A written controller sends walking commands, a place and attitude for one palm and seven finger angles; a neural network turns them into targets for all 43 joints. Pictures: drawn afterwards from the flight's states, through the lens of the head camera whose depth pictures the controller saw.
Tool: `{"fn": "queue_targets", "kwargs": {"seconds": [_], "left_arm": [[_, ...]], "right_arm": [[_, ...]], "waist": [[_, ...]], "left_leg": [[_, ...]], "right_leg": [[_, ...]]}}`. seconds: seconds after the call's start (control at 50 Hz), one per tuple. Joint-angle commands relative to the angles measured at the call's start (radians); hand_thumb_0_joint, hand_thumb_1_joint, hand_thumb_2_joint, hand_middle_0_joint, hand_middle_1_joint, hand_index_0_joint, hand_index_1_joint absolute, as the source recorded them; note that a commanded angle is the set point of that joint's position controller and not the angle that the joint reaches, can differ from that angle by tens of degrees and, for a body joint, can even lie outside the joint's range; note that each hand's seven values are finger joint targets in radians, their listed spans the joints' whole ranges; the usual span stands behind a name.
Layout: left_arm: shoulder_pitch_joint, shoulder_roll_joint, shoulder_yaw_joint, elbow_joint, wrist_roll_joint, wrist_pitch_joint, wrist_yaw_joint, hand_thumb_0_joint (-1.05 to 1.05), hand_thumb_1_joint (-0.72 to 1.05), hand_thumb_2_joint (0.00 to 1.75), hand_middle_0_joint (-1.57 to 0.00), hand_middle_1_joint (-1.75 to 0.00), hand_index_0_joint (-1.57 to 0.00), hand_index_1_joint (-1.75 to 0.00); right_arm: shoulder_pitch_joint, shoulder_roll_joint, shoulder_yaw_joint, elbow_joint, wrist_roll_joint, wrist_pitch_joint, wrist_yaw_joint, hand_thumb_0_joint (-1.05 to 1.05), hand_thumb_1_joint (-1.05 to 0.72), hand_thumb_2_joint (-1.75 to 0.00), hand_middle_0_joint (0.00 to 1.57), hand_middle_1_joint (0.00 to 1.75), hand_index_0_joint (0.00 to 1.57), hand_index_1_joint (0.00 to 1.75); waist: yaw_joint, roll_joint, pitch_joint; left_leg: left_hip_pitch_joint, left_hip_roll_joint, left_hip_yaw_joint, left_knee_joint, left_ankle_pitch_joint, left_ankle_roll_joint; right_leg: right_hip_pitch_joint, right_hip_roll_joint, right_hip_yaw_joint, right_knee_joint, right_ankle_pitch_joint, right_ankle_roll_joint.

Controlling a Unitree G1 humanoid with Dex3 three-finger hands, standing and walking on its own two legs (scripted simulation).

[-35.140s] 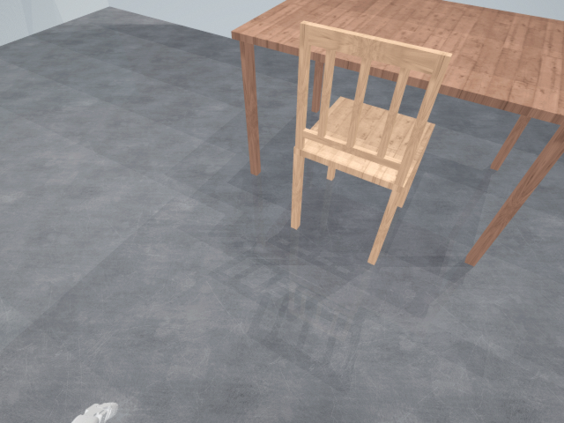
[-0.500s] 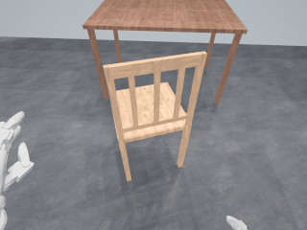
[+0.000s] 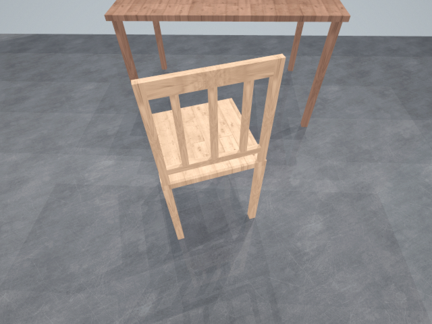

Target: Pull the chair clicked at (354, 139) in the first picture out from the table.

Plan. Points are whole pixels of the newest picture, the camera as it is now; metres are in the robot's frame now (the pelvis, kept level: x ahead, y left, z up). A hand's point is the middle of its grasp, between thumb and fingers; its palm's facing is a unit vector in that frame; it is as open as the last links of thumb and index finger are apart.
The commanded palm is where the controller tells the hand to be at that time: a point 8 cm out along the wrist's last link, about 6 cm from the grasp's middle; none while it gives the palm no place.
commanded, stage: let the arm hang, fingers relaxed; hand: left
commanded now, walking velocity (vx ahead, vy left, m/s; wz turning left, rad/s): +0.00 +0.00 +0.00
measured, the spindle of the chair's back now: (213, 126) +0.67 +0.04 -0.08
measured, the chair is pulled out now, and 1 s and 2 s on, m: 0.58 0.58 0.58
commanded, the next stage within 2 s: look to check the result in 0.54 s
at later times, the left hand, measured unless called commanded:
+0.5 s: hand out of the picture +0.00 +0.16 -0.17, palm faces -0.01 -0.99 -0.17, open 7.3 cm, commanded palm none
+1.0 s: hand out of the picture +0.00 +0.17 -0.17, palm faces -0.01 -0.99 -0.17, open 7.4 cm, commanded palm none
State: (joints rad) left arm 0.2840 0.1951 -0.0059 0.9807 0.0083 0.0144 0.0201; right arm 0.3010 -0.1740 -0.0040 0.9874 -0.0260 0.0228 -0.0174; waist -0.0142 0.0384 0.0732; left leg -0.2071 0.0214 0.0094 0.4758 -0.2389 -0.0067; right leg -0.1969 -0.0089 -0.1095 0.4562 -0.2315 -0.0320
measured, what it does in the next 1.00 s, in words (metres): stands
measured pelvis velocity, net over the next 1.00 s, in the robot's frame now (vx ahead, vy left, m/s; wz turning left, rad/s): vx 0.01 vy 0.02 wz -0.03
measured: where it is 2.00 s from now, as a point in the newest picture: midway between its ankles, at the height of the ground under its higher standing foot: outside the picture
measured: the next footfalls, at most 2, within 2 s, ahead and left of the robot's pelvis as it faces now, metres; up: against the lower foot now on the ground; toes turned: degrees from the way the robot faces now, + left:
none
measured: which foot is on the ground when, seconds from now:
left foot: down 0.00-1.00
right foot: down 0.00-1.00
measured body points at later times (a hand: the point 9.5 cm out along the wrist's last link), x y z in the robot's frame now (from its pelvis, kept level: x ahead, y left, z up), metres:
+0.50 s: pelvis +0.00 +0.01 +0.00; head +0.02 +0.00 +0.45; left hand +0.00 +0.22 -0.16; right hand -0.04 -0.20 -0.16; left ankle +0.01 +0.12 -0.74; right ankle +0.01 -0.10 -0.74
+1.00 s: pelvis +0.01 +0.02 +0.00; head +0.03 +0.01 +0.45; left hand +0.00 +0.23 -0.16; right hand -0.03 -0.18 -0.16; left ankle +0.01 +0.12 -0.74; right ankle +0.01 -0.10 -0.74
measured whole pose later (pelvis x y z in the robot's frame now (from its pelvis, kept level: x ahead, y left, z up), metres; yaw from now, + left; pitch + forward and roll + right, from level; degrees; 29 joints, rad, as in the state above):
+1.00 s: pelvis +0.01 +0.02 +0.00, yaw -2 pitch -1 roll +0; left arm 0.31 0.11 -0.02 1.10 0.01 -0.01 0.03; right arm 0.35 -0.11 0.01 1.10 -0.02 -0.01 -0.04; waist -0.01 0.01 0.06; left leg -0.18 0.00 0.05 0.42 -0.23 0.02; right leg -0.19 -0.03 -0.07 0.42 -0.22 -0.01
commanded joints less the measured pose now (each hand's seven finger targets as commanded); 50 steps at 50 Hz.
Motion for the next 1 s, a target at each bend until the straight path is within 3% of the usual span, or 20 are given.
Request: {"fn": "queue_targets", "kwargs": {"seconds": [0.0, 0.22, 0.36, 0.46, 0.54, 0.74, 0.92, 0.98], "left_arm": [[0.020, 0.091, 0.014, -0.015, -0.003, -0.025, 0.009, 0.00, 0.90, 0.90, -0.20, -0.30, -0.20, -0.30], [0.070, 0.057, 0.005, 0.060, -0.007, -0.034, 0.018, 0.00, 0.90, 0.90, -0.20, -0.30, -0.20, -0.30], [0.084, 0.035, 0.003, 0.090, -0.006, -0.031, 0.019, 0.00, 0.90, 0.90, -0.20, -0.30, -0.20, -0.30], [0.091, 0.024, 0.003, 0.095, -0.004, -0.029, 0.018, 0.00, 0.90, 0.90, -0.20, -0.30, -0.20, -0.30], [0.096, 0.016, 0.004, 0.095, -0.004, -0.033, 0.019, 0.00, 0.90, 0.90, -0.20, -0.30, -0.20, -0.30], [0.109, 0.004, 0.002, 0.098, -0.002, -0.030, 0.020, 0.00, 0.90, 0.90, -0.20, -0.30, -0.20, -0.30], [0.114, 0.004, 0.003, 0.095, -0.002, -0.032, 0.020, 0.00, 0.90, 0.90, -0.20, -0.30, -0.20, -0.30], [0.109, 0.003, 0.004, 0.094, -0.002, -0.031, 0.020, 0.00, 0.90, 0.90, -0.20, -0.30, -0.20, -0.30]], "right_arm": [[0.089, -0.072, -0.016, -0.002, 0.005, -0.021, -0.001, 0.00, -0.90, -0.90, 0.20, 0.30, 0.20, 0.30], [0.138, -0.039, -0.002, 0.079, 0.010, -0.034, -0.011, 0.00, -0.90, -0.90, 0.20, 0.30, 0.20, 0.30], [0.152, -0.016, -0.001, 0.102, 0.009, -0.033, -0.016, 0.00, -0.90, -0.90, 0.20, 0.30, 0.20, 0.30], [0.162, -0.015, -0.004, 0.102, 0.009, -0.034, -0.016, 0.00, -0.90, -0.90, 0.20, 0.30, 0.20, 0.30], [0.168, -0.014, -0.005, 0.099, 0.011, -0.040, -0.019, 0.00, -0.90, -0.90, 0.20, 0.30, 0.20, 0.30], [0.160, -0.012, -0.004, 0.098, 0.012, -0.041, -0.020, 0.00, -0.90, -0.90, 0.20, 0.30, 0.20, 0.30], [0.160, -0.012, -0.003, 0.101, 0.012, -0.047, -0.021, 0.00, -0.90, -0.90, 0.20, 0.30, 0.20, 0.30], [0.159, -0.010, -0.002, 0.101, 0.012, -0.047, -0.022, 0.00, -0.90, -0.90, 0.20, 0.30, 0.20, 0.30]], "waist": [[-0.003, -0.082, 0.006], [0.004, -0.047, -0.004], [0.004, -0.006, 0.050], [0.002, -0.023, 0.046], [0.003, -0.033, 0.010], [0.005, -0.031, 0.048], [0.004, -0.034, 0.009], [0.004, -0.029, 0.030]], "left_leg": [[-0.013, 0.054, -0.066, -0.095, 0.009, 0.046], [0.011, 0.065, -0.054, -0.107, 0.112, 0.047], [-0.008, 0.066, -0.054, -0.122, 0.077, 0.047], [-0.014, 0.069, -0.063, -0.137, 0.023, 0.052], [-0.001, 0.072, -0.069, -0.132, 0.072, 0.055], [-0.008, 0.075, -0.076, -0.148, 0.053, 0.061], [0.019, 0.077, -0.072, -0.143, 0.098, 0.063], [0.008, 0.077, -0.075, -0.147, 0.109, 0.064]], "right_leg": [[-0.038, -0.112, 0.153, -0.167, -0.099, -0.037], [-0.004, -0.110, 0.145, -0.144, 0.030, -0.035], [-0.032, -0.102, 0.144, -0.150, -0.006, -0.035], [-0.039, -0.097, 0.143, -0.152, -0.036, -0.033], [-0.014, -0.096, 0.137, -0.135, 0.017, -0.031], [-0.040, -0.093, 0.133, -0.128, 0.012, -0.026], [-0.021, -0.097, 0.139, -0.120, 0.044, -0.023], [-0.024, -0.096, 0.134, -0.117, 0.051, -0.023]]}}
